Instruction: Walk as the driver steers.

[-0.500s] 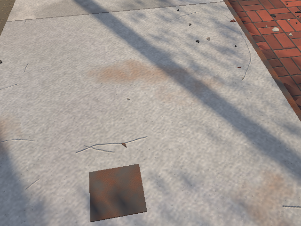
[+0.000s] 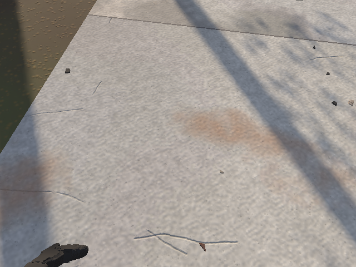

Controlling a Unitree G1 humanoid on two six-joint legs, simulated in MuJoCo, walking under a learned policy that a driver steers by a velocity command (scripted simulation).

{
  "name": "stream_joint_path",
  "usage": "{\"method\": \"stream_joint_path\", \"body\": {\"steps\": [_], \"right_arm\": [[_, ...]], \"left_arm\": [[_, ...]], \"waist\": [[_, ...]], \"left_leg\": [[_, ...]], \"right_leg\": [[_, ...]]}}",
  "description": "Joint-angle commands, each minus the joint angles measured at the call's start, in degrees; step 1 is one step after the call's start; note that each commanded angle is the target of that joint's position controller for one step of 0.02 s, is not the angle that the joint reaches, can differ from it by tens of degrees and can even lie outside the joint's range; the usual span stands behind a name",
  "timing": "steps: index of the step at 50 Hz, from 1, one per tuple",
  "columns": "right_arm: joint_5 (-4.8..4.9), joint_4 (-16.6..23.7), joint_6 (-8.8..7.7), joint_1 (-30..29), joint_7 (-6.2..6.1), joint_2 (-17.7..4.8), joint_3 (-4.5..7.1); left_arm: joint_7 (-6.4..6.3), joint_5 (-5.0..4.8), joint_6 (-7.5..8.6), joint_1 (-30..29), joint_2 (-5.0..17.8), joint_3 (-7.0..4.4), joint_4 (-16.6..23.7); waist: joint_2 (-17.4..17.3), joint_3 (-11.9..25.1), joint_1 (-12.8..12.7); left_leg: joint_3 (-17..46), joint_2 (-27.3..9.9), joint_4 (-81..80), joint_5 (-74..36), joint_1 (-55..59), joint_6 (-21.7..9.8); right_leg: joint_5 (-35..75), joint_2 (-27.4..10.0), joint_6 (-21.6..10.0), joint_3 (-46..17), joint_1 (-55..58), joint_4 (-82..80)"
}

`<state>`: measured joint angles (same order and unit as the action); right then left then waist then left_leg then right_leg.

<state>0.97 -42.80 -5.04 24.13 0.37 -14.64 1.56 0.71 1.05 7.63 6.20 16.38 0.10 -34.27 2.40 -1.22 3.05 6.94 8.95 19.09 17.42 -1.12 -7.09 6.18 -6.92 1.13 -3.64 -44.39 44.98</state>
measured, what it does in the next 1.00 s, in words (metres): walks ahead, turning right: right foot, then left foot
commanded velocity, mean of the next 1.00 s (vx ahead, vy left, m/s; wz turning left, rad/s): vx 0.99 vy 0.00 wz -0.58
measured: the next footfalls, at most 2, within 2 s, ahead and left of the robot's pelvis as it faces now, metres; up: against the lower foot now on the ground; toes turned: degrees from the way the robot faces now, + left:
right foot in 0.18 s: +0.42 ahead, -0.11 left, +0.00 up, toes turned -5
left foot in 0.62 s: +0.87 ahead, -0.01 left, +0.00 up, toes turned -35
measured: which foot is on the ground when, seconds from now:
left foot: down 0.00-0.20, up 0.22-0.60, down 0.62-1.00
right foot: up 0.00-0.16, down 0.18-0.60, up 0.62-1.00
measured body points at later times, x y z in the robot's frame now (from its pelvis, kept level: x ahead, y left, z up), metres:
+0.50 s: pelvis +0.49 -0.06 +0.00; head +0.51 -0.07 +0.45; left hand +0.56 +0.20 -0.12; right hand +0.68 -0.34 -0.04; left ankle +0.78 +0.05 -0.67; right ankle +0.38 -0.10 -0.74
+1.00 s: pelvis +0.90 -0.21 -0.02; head +0.91 -0.24 +0.43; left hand +1.24 -0.25 -0.05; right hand +0.65 -0.36 -0.14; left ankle +0.84 +0.01 -0.74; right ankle +0.99 -0.47 -0.69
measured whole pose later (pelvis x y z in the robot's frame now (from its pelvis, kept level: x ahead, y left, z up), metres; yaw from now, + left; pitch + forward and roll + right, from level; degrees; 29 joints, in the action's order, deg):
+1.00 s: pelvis +0.90 -0.21 -0.02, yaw -39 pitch +1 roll +3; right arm 1.6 -50.6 -5.7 33.0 0.5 -16.4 2.9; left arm 3.5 -0.8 4.5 -0.8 15.5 -0.1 -32.1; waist 1.8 -1.2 7.9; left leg -4.0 0.4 9.5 21.9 12.0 2.0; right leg 1.7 -4.8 -3.6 -2.2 -43.2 41.4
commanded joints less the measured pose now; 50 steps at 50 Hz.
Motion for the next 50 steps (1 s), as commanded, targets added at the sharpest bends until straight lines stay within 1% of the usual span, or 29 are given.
{"method": "stream_joint_path", "body": {"steps": [1,4,6,8,9,10,11,12,13,14,16,18,21,23,27,29,30,31,32,33,34,35,36,37,40,44,46,48,50], "right_arm": [[0.44,1.05,-2.01,1.52,-0.15,-9.37,2.03],[-0.57,-2.01,-1.14,3.61,-0.56,-10.01,1.9],[-2.15,-2.41,-0.25,2.89,-1.35,-11.81,2.11],[-4.91,-1.35,1.1,-0.88,-2.26,-13.65,2.61],[-5.12,0.65,1.7,-7.7,-2.43,-15.1,2.99],[-6.24,2.96,1.09,-8.64,-2.4,-9.66,1.54],[-1.05,4.75,-0.92,1.29,-0.77,-3.46,-0.66],[0.64,5.7,-3.18,-4.8,0.31,-9.5,-0.33],[1.43,8.01,-4.41,-11.32,0.86,-10.47,-0.22],[-0.45,8.97,-5.12,-15.13,0.87,-8.96,-0.77],[-2.05,8.58,-4.78,-12.82,0.66,-7.43,-0.66],[-2.34,8.64,-3.7,-11.83,0.08,-7.65,-0.49],[-3.49,13.28,-3.74,-22.2,-0.16,-5.38,-1.51],[-2.84,14.91,-4.0,-26.36,0.0,-3.74,-1.66],[0.31,16.08,-4.06,-28.5,-0.67,-8.14,0.84],[1.03,15.11,-4.67,-22.26,-0.91,-11.35,2.96],[1.39,13.75,-4.55,-11.83,-1.13,-12.73,4.06],[1.2,11.68,-3.64,3.2,-1.84,-15.21,4.79],[-0.92,8.9,-3.22,4.36,-0.48,-20.31,5.38],[-0.66,10.31,-2.51,2.04,-0.31,-13.96,4.88],[-0.39,10.25,-1.91,-0.85,-0.81,-10.1,4.12],[-1.28,8.95,-1.36,-2.09,-0.8,-9.56,3.84],[-2.19,7.53,-1.2,-2.89,-0.59,-8.99,3.61],[-2.75,6.28,-1.48,-4.08,-0.49,-7.53,3.09],[-0.67,3.09,-2.02,-5.02,0.62,-4.02,2.19],[-0.54,1.22,-2.59,-5.28,0.25,-8.67,3.31],[0.2,-0.41,-2.68,-2.25,0.01,-9.63,3.22],[1.09,-2.44,-2.28,2.15,0.0,-10.48,2.94],[1.05,-3.34,-1.3,3.45,-0.22,-12.75,3.02]], "left_arm": [[0.57,-1.63,0.79,-9.5,2.23,-0.33,3.97],[2.17,-3.31,1.13,-13.28,3.97,-1.4,5.36],[3.15,-3.57,1.27,-9.85,6.1,-2.74,5.35],[2.9,-4.48,-0.12,5.75,9.86,-4.75,1.91],[2.24,-4.43,-1.12,21.23,11.45,-5.57,-2.0],[1.71,-3.41,-2.26,31.04,13.21,-5.39,-5.5],[2.15,-2.19,-1.33,28.83,14.16,-5.98,-5.77],[1.09,-1.46,-1.92,26.54,8.85,-5.79,-3.91],[0.68,-0.63,-1.98,23.24,8.11,-5.32,-3.04],[1.27,-0.68,-1.76,19.89,7.81,-5.12,-2.75],[1.06,-0.63,-1.58,13.56,7.56,-4.93,-1.33],[0.72,-2.0,-1.88,12.32,6.2,-4.63,-1.73],[-0.68,-3.12,-1.96,13.04,7.39,-5.11,-3.0],[-1.03,-3.49,-2.22,16.01,8.5,-5.72,-4.62],[-1.54,-4.5,-2.92,19.21,7.58,-5.99,-7.01],[-1.52,-3.56,-3.92,18.79,8.04,-6.36,-7.36],[-1.09,-2.23,-4.4,16.83,8.18,-6.14,-6.46],[-0.76,0.08,-4.48,15.72,3.23,-4.37,-4.33],[-0.1,-4.01,-3.63,27.82,-3.57,-1.79,-1.77],[-1.06,-5.83,-4.16,23.86,1.99,-1.98,-3.12],[-1.26,-4.55,-4.4,15.61,6.1,-2.91,-2.34],[-1.19,-2.96,-4.36,10.64,6.37,-3.08,-1.57],[-0.76,-1.86,-3.97,6.7,5.26,-3.05,0.01],[-0.24,-2.48,-4.13,6.71,3.72,-2.96,0.61],[0.31,-3.77,-5.22,7.27,0.32,-1.95,1.04],[1.3,-2.31,-4.37,1.0,1.58,-1.27,2.93],[2.17,-1.63,-3.34,-5.33,1.7,-0.79,4.45],[3.04,-1.71,-2.17,-10.82,1.25,-0.55,6.34],[3.48,-1.98,-1.34,-12.06,3.24,-1.48,7.14]], "waist": [[-5.02,-6.77,4.0],[-5.35,-7.26,4.35],[-8.22,-1.89,0.93],[-12.25,7.6,-7.99],[-10.25,12.26,-16.28],[5.12,16.78,-17.11],[24.53,23.89,-8.66],[10.28,21.17,-12.58],[2.32,13.03,-10.98],[-9.18,5.96,-7.8],[-8.28,0.11,-1.92],[-5.53,-2.84,-0.06],[-3.54,-7.41,-3.21],[-1.36,-5.34,-6.42],[2.0,-3.09,-7.39],[3.3,2.0,-2.95],[4.12,9.89,3.32],[-0.26,20.92,8.68],[-31.73,31.11,0.09],[-25.99,24.23,2.85],[-16.72,14.06,5.02],[-5.9,7.73,4.62],[-3.47,2.82,3.47],[-5.12,0.75,1.08],[-6.81,-2.07,-2.6],[-3.67,-6.84,-3.83],[-1.88,-8.22,-1.85],[-1.6,-9.6,-0.27],[-3.67,-8.32,-1.03]], "left_leg": [[1.92,-12.13,-14.37,-11.74,-16.88,-5.35],[-1.82,-15.58,-11.61,-28.6,0.06,-1.7],[-3.99,-17.23,-3.53,-57.76,9.44,1.46],[-5.17,-18.48,14.79,-85.23,12.88,3.22],[-7.52,-17.96,32.65,-87.71,5.01,4.56],[-7.15,-11.57,58.75,-39.01,-15.78,5.45],[0.51,-1.46,76.19,12.64,-41.94,9.94],[4.49,-5.01,73.15,6.15,-46.11,6.2],[4.64,-7.51,68.77,3.41,-47.13,4.95],[3.09,-8.8,62.19,1.71,-43.32,3.23],[3.46,-11.08,54.43,0.23,-38.41,4.2],[1.84,-12.74,47.41,-0.11,-37.12,6.48],[-2.98,-11.13,27.56,-13.39,-29.45,9.57],[-4.38,-8.37,17.74,-26.92,-17.6,10.27],[0.44,-8.01,7.65,-25.9,-15.65,10.85],[-0.41,-7.13,6.78,-18.37,-9.9,9.12],[-0.62,-9.68,10.42,-14.5,1.19,7.33],[9.01,-19.98,16.51,-1.86,20.24,4.23],[45.97,-35.59,3.12,21.06,36.8,-6.94],[49.17,-33.42,-1.59,36.0,31.76,-4.73],[37.09,-30.35,-1.72,27.22,23.55,-1.96],[27.96,-27.44,-1.85,13.83,14.63,-0.78],[21.83,-25.23,-2.59,4.74,7.17,-1.24],[17.43,-23.67,-3.93,0.68,1.73,-1.57],[10.99,-22.91,-7.52,-2.57,-4.19,-3.23],[1.46,-22.77,-12.6,-11.26,-7.2,-3.78],[-2.78,-21.22,-16.45,-13.51,-9.49,-2.7],[-3.07,-21.66,-18.54,-16.8,-8.78,-2.93],[-3.71,-22.65,-14.88,-30.42,-2.54,-2.27]], "right_leg": [[14.1,3.77,-1.21,6.62,15.76,-11.86],[10.18,6.48,-4.46,7.11,9.0,-18.75],[3.31,10.89,-6.5,9.63,11.32,-16.86],[-4.69,13.56,-8.42,11.16,23.38,-10.61],[-2.06,10.82,-10.44,8.15,38.58,-12.4],[-8.03,5.11,-13.73,-1.89,59.75,-5.27],[-36.69,-9.09,-27.56,-42.23,77.87,-18.96],[-47.69,-7.84,-23.73,-47.95,75.23,-27.76],[-42.16,-7.27,-21.53,-42.67,66.1,-29.16],[-34.96,-4.35,-19.85,-38.37,53.44,-31.65],[-25.62,0.66,-21.07,-31.02,39.47,-33.84],[-20.44,3.48,-21.06,-25.77,31.89,-34.77],[-13.93,8.33,-18.66,-18.05,18.26,-36.08],[-16.69,9.22,-15.16,-17.34,12.61,-36.19],[-18.54,7.46,-11.84,-22.84,27.23,-28.75],[-2.37,7.15,-9.48,-22.92,34.95,-17.05],[4.8,8.01,-7.34,-20.51,34.4,-4.79],[-5.41,9.64,-6.14,-16.31,23.93,15.3],[-39.44,14.68,-3.88,-10.65,4.1,35.23],[-33.51,7.83,-3.86,-7.88,-3.52,40.43],[-28.81,6.22,-3.86,-5.03,-6.02,40.22],[-25.84,4.41,-3.83,-3.34,-4.06,37.97],[-24.19,2.89,-4.16,-3.1,-2.6,34.78],[-23.67,1.23,-4.45,-3.79,0.21,32.8],[-25.58,-0.28,-4.98,-4.39,-0.02,27.83],[-11.83,0.22,-4.22,-4.49,-3.12,13.73],[-3.82,0.67,-4.71,0.83,2.9,3.61],[-0.08,2.16,-4.74,2.97,9.15,-3.91],[-3.17,4.89,-4.9,4.21,12.99,-9.33]]}}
